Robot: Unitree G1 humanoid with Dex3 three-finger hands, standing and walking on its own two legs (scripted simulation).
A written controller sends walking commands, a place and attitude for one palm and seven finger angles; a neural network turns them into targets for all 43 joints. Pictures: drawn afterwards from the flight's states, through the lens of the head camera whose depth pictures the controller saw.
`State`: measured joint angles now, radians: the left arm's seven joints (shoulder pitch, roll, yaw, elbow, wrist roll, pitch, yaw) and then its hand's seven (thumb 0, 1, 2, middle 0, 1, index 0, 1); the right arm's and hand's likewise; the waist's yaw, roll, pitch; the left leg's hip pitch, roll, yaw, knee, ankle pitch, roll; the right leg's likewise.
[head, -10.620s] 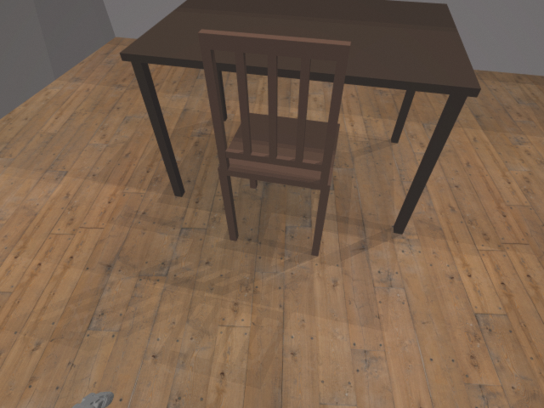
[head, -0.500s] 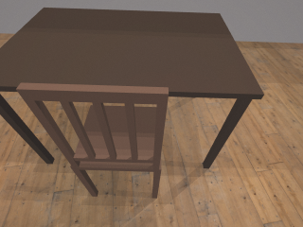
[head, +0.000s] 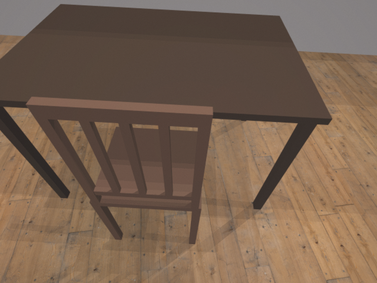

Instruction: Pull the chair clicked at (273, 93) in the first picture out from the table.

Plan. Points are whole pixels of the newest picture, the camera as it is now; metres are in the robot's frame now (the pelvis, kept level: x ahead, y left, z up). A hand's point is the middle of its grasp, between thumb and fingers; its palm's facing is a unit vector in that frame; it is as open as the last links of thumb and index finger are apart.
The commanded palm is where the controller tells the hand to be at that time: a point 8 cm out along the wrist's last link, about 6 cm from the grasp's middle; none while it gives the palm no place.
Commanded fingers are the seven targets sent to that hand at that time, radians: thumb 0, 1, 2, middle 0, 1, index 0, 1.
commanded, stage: raise the hand toward the chair's back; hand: left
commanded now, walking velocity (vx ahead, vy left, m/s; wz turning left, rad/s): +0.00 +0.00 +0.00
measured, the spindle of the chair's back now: (135, 163) +0.43 +0.19 -0.07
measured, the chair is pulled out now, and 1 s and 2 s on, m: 0.00 0.00 0.00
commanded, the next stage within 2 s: none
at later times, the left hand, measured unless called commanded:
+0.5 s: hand out of the picture +0.13 +0.17 -0.04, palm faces +0.20 -0.98 -0.09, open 10.7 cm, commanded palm +0.13 +0.22 -0.06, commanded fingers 0.00 0.20 0.60 -0.13 -0.19 -0.13 -0.19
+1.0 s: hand (112, 251) +0.19 +0.18 -0.07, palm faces -0.01 -1.00 -0.02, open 14.9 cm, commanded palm +0.17 +0.25 -0.04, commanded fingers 0.00 -0.38 0.35 -0.07 -0.10 -0.07 -0.10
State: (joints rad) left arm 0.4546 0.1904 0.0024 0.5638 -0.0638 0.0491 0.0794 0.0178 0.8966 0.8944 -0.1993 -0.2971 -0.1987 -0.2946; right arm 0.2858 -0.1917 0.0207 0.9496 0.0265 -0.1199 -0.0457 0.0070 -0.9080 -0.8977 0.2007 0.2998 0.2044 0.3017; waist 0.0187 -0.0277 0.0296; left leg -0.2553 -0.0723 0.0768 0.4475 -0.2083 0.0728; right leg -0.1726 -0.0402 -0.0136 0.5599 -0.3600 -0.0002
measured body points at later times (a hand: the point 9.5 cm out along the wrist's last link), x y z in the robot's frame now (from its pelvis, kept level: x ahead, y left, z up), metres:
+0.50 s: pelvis -0.03 -0.05 -0.10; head +0.02 -0.04 +0.34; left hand +0.11 +0.22 -0.04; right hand +0.21 -0.28 -0.15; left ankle +0.02 +0.07 -0.74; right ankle -0.01 -0.10 -0.74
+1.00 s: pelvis -0.02 -0.01 -0.09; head +0.07 +0.00 +0.35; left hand +0.19 +0.24 -0.06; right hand +0.17 -0.26 -0.18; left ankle +0.02 +0.07 -0.74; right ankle -0.01 -0.10 -0.74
